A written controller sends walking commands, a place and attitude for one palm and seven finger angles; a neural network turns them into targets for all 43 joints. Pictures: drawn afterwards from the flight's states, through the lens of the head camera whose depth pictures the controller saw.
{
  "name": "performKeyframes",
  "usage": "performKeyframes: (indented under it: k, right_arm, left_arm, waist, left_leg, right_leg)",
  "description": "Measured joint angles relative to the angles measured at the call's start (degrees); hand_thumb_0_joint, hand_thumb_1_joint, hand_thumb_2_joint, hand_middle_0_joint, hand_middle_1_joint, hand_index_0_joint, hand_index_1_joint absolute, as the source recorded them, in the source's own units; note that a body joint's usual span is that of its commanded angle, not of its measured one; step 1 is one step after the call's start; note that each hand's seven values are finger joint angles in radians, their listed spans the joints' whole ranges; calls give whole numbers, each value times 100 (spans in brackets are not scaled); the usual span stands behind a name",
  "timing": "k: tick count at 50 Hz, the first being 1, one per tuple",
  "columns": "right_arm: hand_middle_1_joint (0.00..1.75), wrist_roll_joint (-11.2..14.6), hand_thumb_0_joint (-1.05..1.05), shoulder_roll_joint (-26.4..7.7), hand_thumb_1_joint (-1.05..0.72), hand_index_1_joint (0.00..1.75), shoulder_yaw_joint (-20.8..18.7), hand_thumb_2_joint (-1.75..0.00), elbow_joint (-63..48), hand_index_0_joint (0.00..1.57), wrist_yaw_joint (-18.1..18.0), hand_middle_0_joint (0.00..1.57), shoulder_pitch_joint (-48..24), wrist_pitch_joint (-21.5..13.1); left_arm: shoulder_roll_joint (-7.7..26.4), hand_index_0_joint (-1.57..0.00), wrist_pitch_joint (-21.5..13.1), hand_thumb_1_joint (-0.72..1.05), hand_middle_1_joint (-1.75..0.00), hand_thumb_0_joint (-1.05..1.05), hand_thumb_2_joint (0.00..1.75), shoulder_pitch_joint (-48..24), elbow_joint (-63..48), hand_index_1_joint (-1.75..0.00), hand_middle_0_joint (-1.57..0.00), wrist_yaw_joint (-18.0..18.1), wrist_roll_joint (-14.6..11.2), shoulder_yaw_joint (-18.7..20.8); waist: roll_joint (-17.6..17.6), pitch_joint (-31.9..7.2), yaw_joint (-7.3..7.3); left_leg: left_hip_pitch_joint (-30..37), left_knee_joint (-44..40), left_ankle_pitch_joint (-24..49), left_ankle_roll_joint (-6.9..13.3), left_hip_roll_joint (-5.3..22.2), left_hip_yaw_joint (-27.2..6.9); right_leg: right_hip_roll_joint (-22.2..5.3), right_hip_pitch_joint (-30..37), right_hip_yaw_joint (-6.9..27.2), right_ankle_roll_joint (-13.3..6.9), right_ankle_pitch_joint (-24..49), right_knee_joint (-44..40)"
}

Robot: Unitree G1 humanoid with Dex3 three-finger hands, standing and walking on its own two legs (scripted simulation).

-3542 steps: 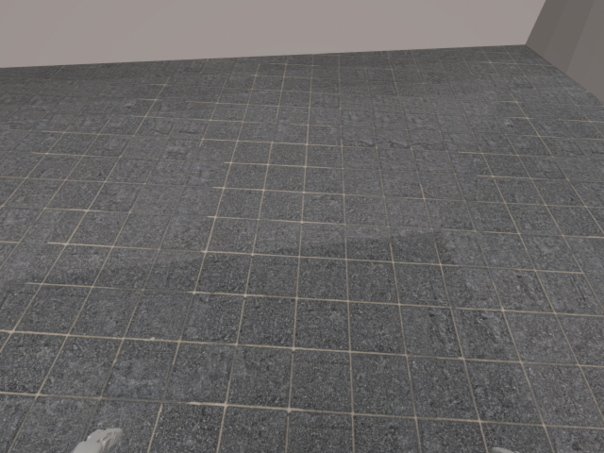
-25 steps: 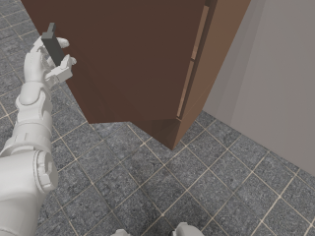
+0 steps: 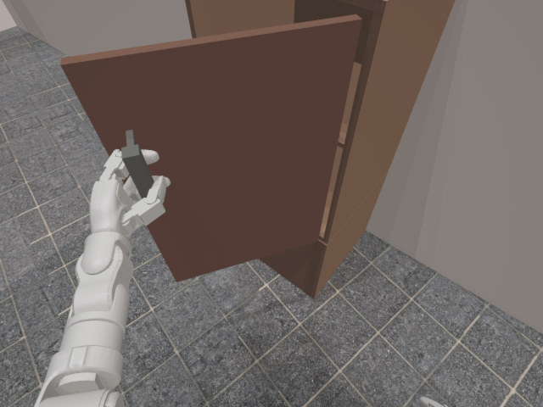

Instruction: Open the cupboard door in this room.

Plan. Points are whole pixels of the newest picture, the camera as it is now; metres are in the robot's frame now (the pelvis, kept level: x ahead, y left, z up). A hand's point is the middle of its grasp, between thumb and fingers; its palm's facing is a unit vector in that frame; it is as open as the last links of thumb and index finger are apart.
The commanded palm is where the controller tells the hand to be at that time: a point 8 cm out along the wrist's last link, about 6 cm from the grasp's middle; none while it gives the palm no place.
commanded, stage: pull the door open along its arc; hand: left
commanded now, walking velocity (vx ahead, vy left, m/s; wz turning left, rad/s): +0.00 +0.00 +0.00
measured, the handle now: (143, 172) +0.45 +0.20 +0.10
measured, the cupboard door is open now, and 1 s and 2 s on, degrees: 57 84 86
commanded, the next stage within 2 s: open thumb and fingers to let go in 0.58 s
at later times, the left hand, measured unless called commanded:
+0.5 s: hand (212, 258) +0.29 +0.08 +0.11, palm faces +0.47 -0.88 +0.00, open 6.3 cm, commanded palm +0.22 +0.11 +0.10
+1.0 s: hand (222, 269) +0.28 +0.06 +0.11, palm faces +0.44 -0.90 -0.02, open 8.3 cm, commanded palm +0.23 +0.10 +0.10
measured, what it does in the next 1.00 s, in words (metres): stands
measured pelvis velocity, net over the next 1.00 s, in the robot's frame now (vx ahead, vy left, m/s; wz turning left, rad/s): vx -0.02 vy -0.03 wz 0.09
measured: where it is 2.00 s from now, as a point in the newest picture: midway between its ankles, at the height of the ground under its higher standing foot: outside the picture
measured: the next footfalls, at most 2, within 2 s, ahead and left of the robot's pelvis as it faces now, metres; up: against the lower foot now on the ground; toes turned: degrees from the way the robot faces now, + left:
none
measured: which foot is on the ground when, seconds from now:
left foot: down 0.00-1.00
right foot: down 0.00-1.00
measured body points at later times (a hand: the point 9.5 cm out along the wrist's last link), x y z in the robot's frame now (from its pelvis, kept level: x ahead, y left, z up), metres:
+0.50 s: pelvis +0.00 -0.03 +0.01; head -0.01 -0.05 +0.46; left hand +0.26 +0.12 +0.11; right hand +0.20 -0.23 -0.09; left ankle -0.03 +0.11 -0.72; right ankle -0.01 -0.12 -0.72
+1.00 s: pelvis -0.02 -0.03 +0.01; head -0.02 -0.06 +0.46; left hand +0.25 +0.11 +0.11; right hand +0.19 -0.22 -0.09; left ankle -0.03 +0.11 -0.72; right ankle -0.01 -0.12 -0.72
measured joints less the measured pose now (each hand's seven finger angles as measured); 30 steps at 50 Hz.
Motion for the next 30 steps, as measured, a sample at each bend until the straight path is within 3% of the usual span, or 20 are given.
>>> performKeyframes:
  k: [3,7,11,15,19,23,30]
  right_arm:
    - [30,-43,1,72,-91,30,-9,-90,-23,20,73,20,-307,-94]
    - [30,-167,1,206,-91,30,26,-90,-70,20,106,20,-712,-82]
    - [30,-294,1,325,-91,30,102,-90,-117,20,67,20,-1026,36]
    - [30,-382,1,435,-91,30,172,-90,-105,20,-23,21,-1188,156]
    - [30,-446,1,503,-90,30,196,-90,-70,20,-79,21,-1197,271]
    - [30,-487,1,495,-90,30,158,-90,-34,20,-88,21,-1115,354]
    - [30,-488,1,413,-90,30,61,-90,30,20,-39,21,-1000,407]
  left_arm:
    - [-582,-32,175,67,-132,1,75,530,-834,-128,-32,809,82,-305]
    - [-1124,-33,456,66,-131,1,76,960,-1569,-128,-33,1803,458,-820]
    - [-1431,-33,840,66,-129,1,77,1224,-2012,-130,-33,2629,896,-1319]
    - [-1683,-33,1179,66,-128,2,78,1450,-2308,-131,-32,3225,1089,-1666]
    - [-1848,-33,1363,67,-128,2,78,1742,-2587,-132,-31,3543,1274,-1946]
    - [-1933,-32,1420,67,-129,2,77,2159,-2931,-132,-30,3639,1432,-2263]
    - [-1725,-32,1443,67,-131,3,76,2879,-3563,-133,-30,3619,1485,-2901]
  waist:
    - [5,41,115]
    - [-30,125,259]
    - [-32,190,357]
    - [-29,237,397]
    - [-53,269,411]
    - [-39,304,407]
    - [49,397,349]
  left_leg:
    - [172,-97,45,-10,-39,-26]
    - [365,-187,110,-36,-90,-96]
    - [544,-266,170,-74,-122,-185]
    - [748,-357,215,-124,-116,-283]
    - [925,-429,237,-177,-97,-361]
    - [1064,-461,230,-216,-79,-411]
    - [1226,-448,194,-250,-51,-445]
  right_leg:
    - [-35,168,-27,0,3,-49]
    - [-85,357,-97,-24,-16,-51]
    - [-116,544,-186,-64,-38,-59]
    - [-106,779,-285,-112,-43,-135]
    - [-85,977,-365,-165,-60,-192]
    - [-66,1128,-415,-201,-92,-214]
    - [-38,1295,-448,-238,-147,-192]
